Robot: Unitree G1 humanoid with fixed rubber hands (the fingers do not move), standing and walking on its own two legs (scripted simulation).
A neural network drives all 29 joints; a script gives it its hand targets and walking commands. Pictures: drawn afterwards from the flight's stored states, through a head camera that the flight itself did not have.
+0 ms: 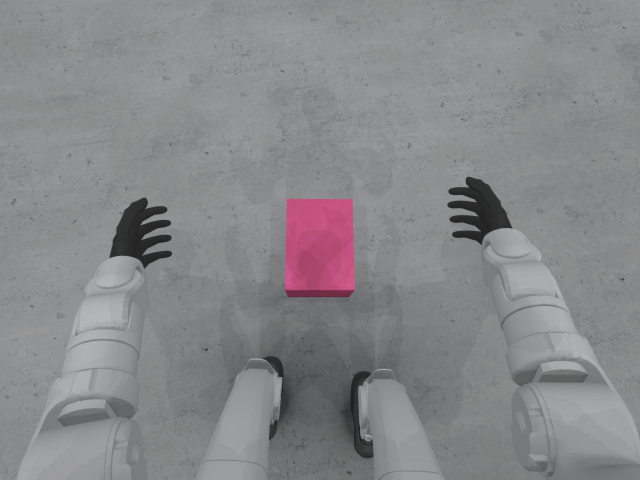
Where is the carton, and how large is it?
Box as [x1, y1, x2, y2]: [285, 199, 354, 296]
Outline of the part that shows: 287,199 285,290 288,296 349,296 354,290 352,199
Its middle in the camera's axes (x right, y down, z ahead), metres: +0.00 +0.02 +1.04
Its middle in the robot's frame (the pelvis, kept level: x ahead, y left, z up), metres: +0.51 +0.02 -0.62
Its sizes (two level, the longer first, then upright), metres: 0.237 0.171 0.148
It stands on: the floor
